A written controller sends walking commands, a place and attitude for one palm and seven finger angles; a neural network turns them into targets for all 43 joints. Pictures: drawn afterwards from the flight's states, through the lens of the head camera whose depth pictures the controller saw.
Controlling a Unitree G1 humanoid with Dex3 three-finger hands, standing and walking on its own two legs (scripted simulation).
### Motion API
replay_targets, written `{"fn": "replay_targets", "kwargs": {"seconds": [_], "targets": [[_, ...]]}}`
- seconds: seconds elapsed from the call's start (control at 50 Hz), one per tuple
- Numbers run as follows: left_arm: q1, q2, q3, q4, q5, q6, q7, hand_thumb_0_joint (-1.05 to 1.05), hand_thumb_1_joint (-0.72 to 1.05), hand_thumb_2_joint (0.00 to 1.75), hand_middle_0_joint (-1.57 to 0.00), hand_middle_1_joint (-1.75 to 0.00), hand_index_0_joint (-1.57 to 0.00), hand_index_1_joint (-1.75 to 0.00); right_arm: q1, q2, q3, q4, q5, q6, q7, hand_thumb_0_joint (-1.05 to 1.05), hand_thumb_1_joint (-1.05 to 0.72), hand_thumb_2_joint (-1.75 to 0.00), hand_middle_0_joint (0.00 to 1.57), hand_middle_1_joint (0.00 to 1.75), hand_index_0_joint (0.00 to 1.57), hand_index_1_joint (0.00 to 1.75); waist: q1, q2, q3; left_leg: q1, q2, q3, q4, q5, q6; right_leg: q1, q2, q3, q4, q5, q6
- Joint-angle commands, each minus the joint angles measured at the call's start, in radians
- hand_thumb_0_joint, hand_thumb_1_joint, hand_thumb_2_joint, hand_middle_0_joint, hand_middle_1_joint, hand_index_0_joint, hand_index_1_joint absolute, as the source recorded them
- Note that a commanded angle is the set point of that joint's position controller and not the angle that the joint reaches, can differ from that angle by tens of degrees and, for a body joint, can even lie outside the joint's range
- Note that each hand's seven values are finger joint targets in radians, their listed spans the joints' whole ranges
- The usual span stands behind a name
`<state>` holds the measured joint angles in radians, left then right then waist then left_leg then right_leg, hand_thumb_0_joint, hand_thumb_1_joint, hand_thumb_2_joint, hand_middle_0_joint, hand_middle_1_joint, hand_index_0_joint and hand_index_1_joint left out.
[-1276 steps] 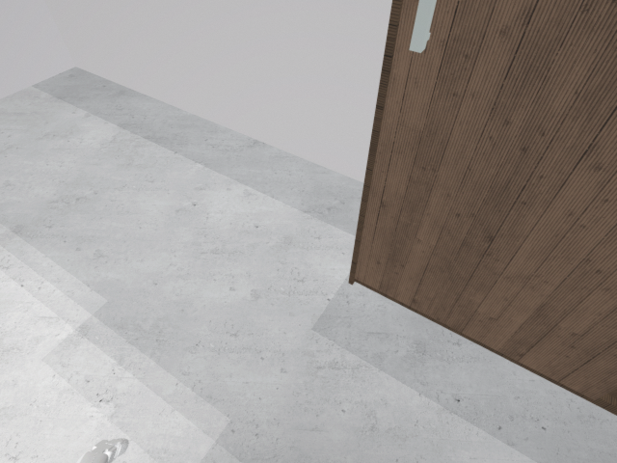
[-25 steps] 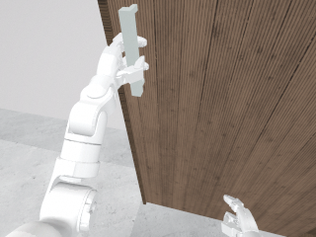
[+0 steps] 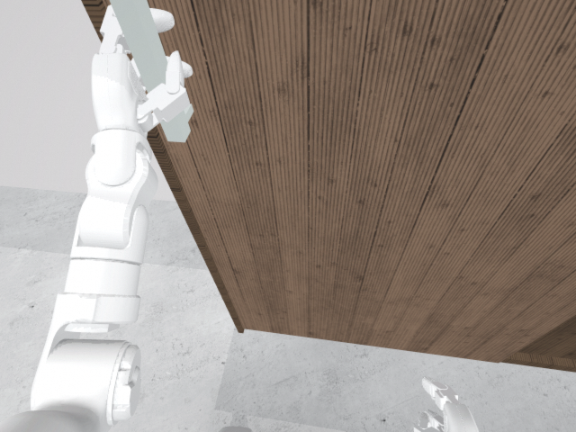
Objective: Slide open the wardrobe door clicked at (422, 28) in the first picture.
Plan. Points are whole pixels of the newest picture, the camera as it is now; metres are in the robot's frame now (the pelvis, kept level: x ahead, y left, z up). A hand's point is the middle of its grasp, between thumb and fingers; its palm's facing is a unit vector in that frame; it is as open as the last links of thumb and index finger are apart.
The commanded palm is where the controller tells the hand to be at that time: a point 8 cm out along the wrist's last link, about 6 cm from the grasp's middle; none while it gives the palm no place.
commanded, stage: step sideways, sliding the door along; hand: left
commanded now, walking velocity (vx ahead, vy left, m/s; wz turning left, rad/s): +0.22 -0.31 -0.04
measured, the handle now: (159, 53) +0.45 +0.20 +0.28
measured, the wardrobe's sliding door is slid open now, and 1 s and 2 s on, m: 0.00 0.13 0.42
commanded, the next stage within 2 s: none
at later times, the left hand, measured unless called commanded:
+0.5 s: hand (209, 91) +0.42 +0.14 +0.25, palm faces +0.32 -0.94 -0.08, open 6.9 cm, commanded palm +0.39 +0.11 +0.25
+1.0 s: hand (286, 94) +0.42 +0.05 +0.25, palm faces +0.39 -0.92 -0.05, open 7.1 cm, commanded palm +0.39 +0.02 +0.24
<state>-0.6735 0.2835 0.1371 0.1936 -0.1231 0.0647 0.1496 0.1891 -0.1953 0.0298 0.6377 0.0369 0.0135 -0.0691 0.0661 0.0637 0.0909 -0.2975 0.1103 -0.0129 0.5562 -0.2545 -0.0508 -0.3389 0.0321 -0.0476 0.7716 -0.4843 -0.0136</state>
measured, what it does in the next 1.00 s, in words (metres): steps to the right: left foot, then right foot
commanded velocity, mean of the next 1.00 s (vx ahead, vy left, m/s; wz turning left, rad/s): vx -0.20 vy -0.27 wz -0.20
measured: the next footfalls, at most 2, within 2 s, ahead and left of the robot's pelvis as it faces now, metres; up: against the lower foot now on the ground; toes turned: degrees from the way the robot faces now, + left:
left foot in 0.28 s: +0.09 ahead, +0.09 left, +0.00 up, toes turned +15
right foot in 0.70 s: +0.23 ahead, -0.28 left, +0.00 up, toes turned +2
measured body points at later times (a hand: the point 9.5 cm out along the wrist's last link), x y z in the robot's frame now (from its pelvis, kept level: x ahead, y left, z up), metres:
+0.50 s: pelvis +0.07 -0.07 +0.01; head +0.17 -0.04 +0.45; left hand +0.39 +0.18 +0.26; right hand +0.36 -0.20 -0.07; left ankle +0.05 +0.08 -0.73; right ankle +0.13 -0.25 -0.64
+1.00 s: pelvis +0.11 -0.16 +0.00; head +0.20 -0.14 +0.44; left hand +0.39 +0.10 +0.25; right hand +0.34 -0.36 -0.09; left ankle +0.10 -0.07 -0.73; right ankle +0.14 -0.31 -0.66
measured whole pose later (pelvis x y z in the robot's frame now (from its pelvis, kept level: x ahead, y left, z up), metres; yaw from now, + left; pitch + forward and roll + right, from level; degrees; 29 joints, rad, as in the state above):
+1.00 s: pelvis +0.11 -0.16 +0.00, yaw +5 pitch -3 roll -3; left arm -0.35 0.21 0.16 -0.43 -0.02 -0.04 0.15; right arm 0.08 -0.24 -0.04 0.56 0.03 -0.05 0.05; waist 0.11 0.04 0.27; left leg -0.25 0.12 0.14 0.63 -0.33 0.02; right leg -0.47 0.01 -0.01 1.04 -0.45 0.01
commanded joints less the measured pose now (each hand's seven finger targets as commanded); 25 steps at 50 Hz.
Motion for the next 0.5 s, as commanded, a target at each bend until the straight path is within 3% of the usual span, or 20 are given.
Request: {"fn": "replay_targets", "kwargs": {"seconds": [0.0, 0.02, 0.04, 0.06, 0.08, 0.1, 0.14, 0.16, 0.18, 0.2, 0.22, 0.24, 0.26, 0.28, 0.3, 0.32, 0.36, 0.38, 0.42, 0.48], "targets": [[-0.553, -0.035, -0.189, -0.385, 0.009, -0.159, -0.078, 0.00, 0.90, 0.90, -0.45, -1.40, -0.45, -1.40, -0.200, -0.101, -0.038, -0.184, 0.029, -0.053, -0.011, 0.00, -0.90, -0.90, 0.20, 0.30, 0.20, 0.30, -0.063, -0.052, -0.391, -0.061, 0.051, 0.051, 0.187, -0.081, 0.118, 0.334, -0.134, 0.123, -0.386, 0.145, -0.043], [-0.532, -0.005, -0.175, -0.399, 0.019, -0.153, -0.073, 0.00, 0.90, 0.90, -0.45, -1.40, -0.45, -1.40, -0.237, -0.075, -0.034, -0.197, 0.029, -0.053, -0.018, 0.00, -0.90, -0.90, 0.20, 0.30, 0.20, 0.30, -0.051, -0.358, -0.343, -0.249, -0.074, 0.059, 0.447, -0.294, 0.073, 0.340, -0.325, 0.450, -0.545, 0.129, -0.112], [-0.503, -0.006, -0.170, -0.388, 0.021, -0.154, -0.066, 0.00, 0.90, 0.90, -0.45, -1.40, -0.45, -1.40, -0.246, -0.099, -0.039, -0.177, 0.020, -0.064, -0.029, 0.00, -0.90, -0.90, 0.20, 0.30, 0.20, 0.30, -0.030, -0.327, -0.317, -0.328, -0.107, -0.022, 0.630, -0.343, 0.066, 0.367, -0.396, 0.529, -0.525, 0.290, -0.170], [-0.513, -0.054, -0.215, -0.399, 0.031, -0.145, -0.068, 0.00, 0.90, 0.90, -0.45, -1.40, -0.45, -1.40, -0.238, -0.101, -0.045, -0.157, 0.009, -0.075, -0.019, 0.00, -0.90, -0.90, 0.20, 0.30, 0.20, 0.30, -0.036, -0.245, -0.308, -0.314, -0.086, -0.059, 0.663, -0.302, 0.065, 0.341, -0.398, 0.461, -0.495, 0.265, -0.203], [-0.519, -0.078, -0.234, -0.458, 0.022, -0.159, -0.076, 0.00, 0.90, 0.90, -0.45, -1.40, -0.45, -1.40, -0.217, -0.099, -0.053, -0.150, 0.017, -0.082, -0.018, 0.00, -0.90, -0.90, 0.20, 0.30, 0.20, 0.30, -0.055, -0.193, -0.278, -0.327, -0.065, -0.058, 0.677, -0.266, 0.053, 0.369, -0.373, 0.449, -0.446, 0.428, -0.222], [-0.545, -0.096, -0.258, -0.533, 0.027, -0.185, -0.081, 0.00, 0.90, 0.90, -0.45, -1.40, -0.45, -1.40, -0.196, -0.101, -0.054, -0.139, 0.012, -0.083, -0.015, 0.00, -0.90, -0.90, 0.20, 0.30, 0.20, 0.30, -0.064, -0.153, -0.282, -0.322, -0.051, -0.038, 0.645, -0.245, 0.045, 0.430, -0.350, 0.369, -0.373, 0.676, -0.221], [-0.513, -0.122, -0.283, -0.549, 0.040, -0.222, -0.080, 0.00, 0.90, 0.90, -0.45, -1.40, -0.45, -1.40, -0.177, -0.083, -0.052, -0.148, 0.002, -0.065, -0.007, 0.00, -0.90, -0.90, 0.20, 0.30, 0.20, 0.30, -0.058, -0.170, -0.318, -0.244, -0.056, 0.041, 0.444, -0.232, 0.046, 0.494, -0.316, 0.221, -0.287, 0.989, -0.185], [-0.477, -0.131, -0.288, -0.554, 0.041, -0.226, -0.079, 0.00, 0.90, 0.90, -0.45, -1.40, -0.45, -1.40, -0.187, -0.076, -0.053, -0.156, 0.000, -0.061, -0.005, 0.00, -0.90, -0.90, 0.20, 0.30, 0.20, 0.30, -0.059, -0.197, -0.317, -0.193, -0.057, 0.074, 0.308, -0.191, 0.043, 0.497, -0.293, 0.174, -0.248, 1.079, -0.168], [-0.440, -0.134, -0.292, -0.575, 0.045, -0.232, -0.076, 0.00, 0.90, 0.90, -0.45, -1.40, -0.45, -1.40, -0.191, -0.073, -0.052, -0.173, 0.000, -0.052, -0.002, 0.00, -0.90, -0.90, 0.20, 0.30, 0.20, 0.30, -0.050, -0.192, -0.354, -0.147, -0.066, 0.100, 0.165, -0.136, 0.041, 0.545, -0.281, 0.146, -0.205, 1.167, -0.160], [-0.421, -0.130, -0.292, -0.611, 0.045, -0.239, -0.073, 0.00, 0.90, 0.90, -0.45, -1.40, -0.45, -1.40, -0.185, -0.075, -0.054, -0.181, -0.002, -0.044, -0.001, 0.00, -0.90, -0.90, 0.20, 0.30, 0.20, 0.30, -0.057, -0.182, -0.380, -0.061, -0.066, 0.121, 0.046, -0.030, 0.039, 0.525, -0.258, 0.113, -0.164, 1.200, -0.135], [-0.405, -0.132, -0.301, -0.643, 0.044, -0.247, -0.072, 0.00, 0.90, 0.90, -0.45, -1.40, -0.45, -1.40, -0.176, -0.085, -0.063, -0.186, 0.000, -0.040, 0.000, 0.00, -0.90, -0.90, 0.20, 0.30, 0.20, 0.30, -0.069, -0.153, -0.419, 0.106, -0.046, 0.125, -0.071, 0.111, 0.048, 0.434, -0.236, 0.078, -0.097, 1.180, -0.096], [-0.402, -0.136, -0.317, -0.670, 0.035, -0.257, -0.074, 0.00, 0.90, 0.90, -0.45, -1.40, -0.45, -1.40, -0.158, -0.095, -0.080, -0.189, 0.001, -0.038, 0.003, 0.00, -0.90, -0.90, 0.20, 0.30, 0.20, 0.30, -0.095, -0.129, -0.459, 0.384, 0.050, 0.057, -0.132, 0.388, 0.099, 0.214, -0.199, 0.034, 0.036, 1.070, -0.032], [-0.363, -0.161, -0.343, -0.691, 0.021, -0.257, -0.082, 0.00, 0.90, 0.90, -0.45, -1.40, -0.45, -1.40, -0.149, -0.157, -0.107, -0.208, 0.002, -0.038, 0.015, 0.00, -0.90, -0.90, 0.20, 0.30, 0.20, 0.30, -0.100, 0.103, -0.491, 0.678, 0.325, -0.260, -0.083, 0.992, 0.230, -0.151, -0.094, 0.026, 0.254, 0.430, 0.033], [-0.393, -0.194, -0.344, -0.700, 0.025, -0.269, -0.091, 0.00, 0.90, 0.90, -0.45, -1.40, -0.45, -1.40, -0.140, -0.149, -0.108, -0.219, 0.007, -0.043, 0.052, 0.00, -0.90, -0.90, 0.20, 0.30, 0.20, 0.30, -0.090, 0.146, -0.567, 0.776, 0.483, -0.388, -0.016, 1.271, 0.332, -0.258, -0.053, 0.129, 0.449, -0.126, 0.019], [-0.432, -0.149, -0.284, -0.669, 0.041, -0.272, -0.090, 0.00, 0.90, 0.90, -0.45, -1.40, -0.45, -1.40, -0.167, -0.182, -0.122, -0.221, 0.009, -0.054, 0.086, 0.00, -0.90, -0.90, 0.20, 0.30, 0.20, 0.30, -0.095, 0.059, -0.499, 0.732, 0.503, -0.305, 0.001, 1.142, 0.331, -0.326, -0.067, 0.204, 0.549, -0.135, -0.014], [-0.484, -0.152, -0.312, -0.763, 0.055, -0.282, -0.095, 0.00, 0.90, 0.90, -0.45, -1.40, -0.45, -1.40, -0.187, -0.153, -0.116, -0.222, 0.008, -0.059, 0.092, 0.00, -0.90, -0.90, 0.20, 0.30, 0.20, 0.30, -0.104, 0.019, -0.442, 0.656, 0.472, -0.228, -0.027, 1.029, 0.294, -0.352, -0.070, 0.180, 0.553, -0.091, -0.005], [-0.481, -0.149, -0.314, -0.797, 0.061, -0.271, -0.107, 0.00, 0.90, 0.90, -0.45, -1.40, -0.45, -1.40, -0.185, -0.160, -0.126, -0.219, 0.004, -0.067, 0.102, 0.00, -0.90, -0.90, 0.20, 0.30, 0.20, 0.30, -0.105, 0.012, -0.389, 0.555, 0.404, -0.114, -0.062, 0.865, 0.236, -0.330, -0.100, 0.129, 0.451, -0.026, 0.019], [-0.423, -0.154, -0.317, -0.746, 0.070, -0.252, -0.115, 0.00, 0.90, 0.90, -0.45, -1.40, -0.45, -1.40, -0.183, -0.159, -0.130, -0.216, 0.004, -0.065, 0.109, 0.00, -0.90, -0.90, 0.20, 0.30, 0.20, 0.30, -0.103, 0.028, -0.354, 0.500, 0.367, -0.049, -0.083, 0.813, 0.207, -0.302, -0.093, 0.092, 0.414, 0.049, 0.033], [-0.366, -0.165, -0.327, -0.748, 0.078, -0.227, -0.133, 0.00, 0.90, 0.90, -0.45, -1.40, -0.45, -1.40, -0.174, -0.153, -0.134, -0.236, 0.000, -0.068, 0.113, 0.00, -0.90, -0.90, 0.20, 0.30, 0.20, 0.30, -0.102, 0.092, -0.353, 0.437, 0.305, 0.062, -0.104, 0.751, 0.169, -0.217, -0.081, 0.036, 0.327, 0.177, 0.055], [-0.321, -0.155, -0.331, -0.792, 0.076, -0.214, -0.146, 0.00, 0.90, 0.90, -0.45, -1.40, -0.45, -1.40, -0.186, -0.140, -0.126, -0.268, 0.000, -0.090, 0.113, 0.00, -0.90, -0.90, 0.20, 0.30, 0.20, 0.30, -0.091, 0.242, -0.357, 0.436, 0.261, 0.151, -0.112, 0.804, 0.135, -0.147, -0.058, -0.033, 0.215, 0.215, 0.076]]}}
